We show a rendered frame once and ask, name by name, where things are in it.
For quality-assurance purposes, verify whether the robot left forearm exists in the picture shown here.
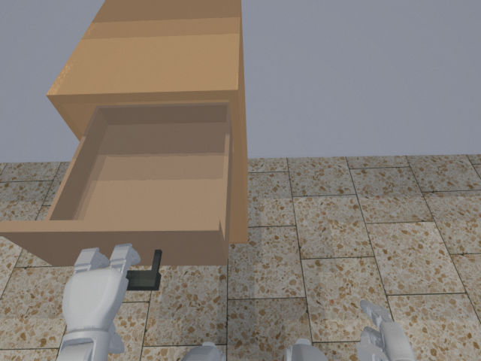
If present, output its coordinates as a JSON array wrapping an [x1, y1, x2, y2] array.
[[56, 329, 111, 361]]

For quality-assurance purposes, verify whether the drawer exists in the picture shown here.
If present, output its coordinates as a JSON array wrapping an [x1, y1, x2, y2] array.
[[0, 102, 233, 266]]

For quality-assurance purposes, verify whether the handle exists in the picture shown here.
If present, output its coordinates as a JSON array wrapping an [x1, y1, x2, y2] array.
[[126, 250, 162, 291]]

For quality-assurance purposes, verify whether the robot thigh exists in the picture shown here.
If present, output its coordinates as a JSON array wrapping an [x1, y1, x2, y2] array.
[[284, 344, 328, 361], [181, 346, 225, 361]]

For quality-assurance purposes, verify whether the left robot thigh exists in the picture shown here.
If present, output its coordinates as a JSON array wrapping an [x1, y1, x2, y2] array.
[[181, 346, 225, 361]]

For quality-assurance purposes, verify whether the robot left hand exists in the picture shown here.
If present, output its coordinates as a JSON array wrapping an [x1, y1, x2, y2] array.
[[62, 243, 141, 353]]

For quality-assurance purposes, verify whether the robot right hand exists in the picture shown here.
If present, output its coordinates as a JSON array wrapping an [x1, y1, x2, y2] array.
[[356, 300, 416, 361]]

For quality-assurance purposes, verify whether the cabinet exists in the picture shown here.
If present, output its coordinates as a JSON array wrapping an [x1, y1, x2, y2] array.
[[46, 0, 248, 244]]

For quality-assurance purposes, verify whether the right robot thigh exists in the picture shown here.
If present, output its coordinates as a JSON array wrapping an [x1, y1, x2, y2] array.
[[284, 344, 328, 361]]

